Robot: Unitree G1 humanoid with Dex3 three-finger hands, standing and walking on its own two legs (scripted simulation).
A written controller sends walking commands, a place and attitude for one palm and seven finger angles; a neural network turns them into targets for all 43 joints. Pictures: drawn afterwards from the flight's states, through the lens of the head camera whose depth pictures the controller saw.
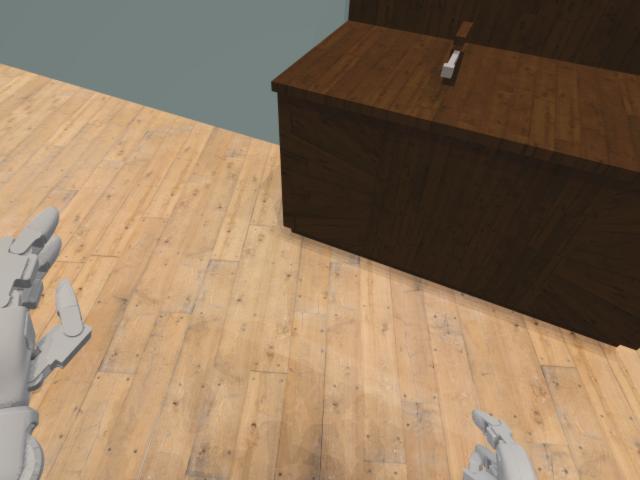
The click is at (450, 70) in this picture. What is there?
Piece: tap's lever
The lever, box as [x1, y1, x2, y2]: [440, 63, 454, 78]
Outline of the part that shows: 444,63 440,75 450,78 454,65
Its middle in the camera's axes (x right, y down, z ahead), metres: +0.34 -0.45 +1.04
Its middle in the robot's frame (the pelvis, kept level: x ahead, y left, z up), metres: +1.11 -0.27 +0.05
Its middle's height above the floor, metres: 0.82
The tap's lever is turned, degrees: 0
